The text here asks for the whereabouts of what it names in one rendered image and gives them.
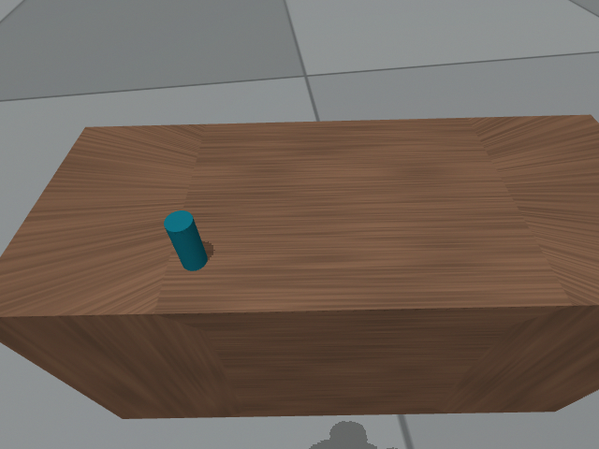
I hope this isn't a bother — can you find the can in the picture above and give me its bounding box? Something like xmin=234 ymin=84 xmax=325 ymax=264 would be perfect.
xmin=164 ymin=210 xmax=208 ymax=271

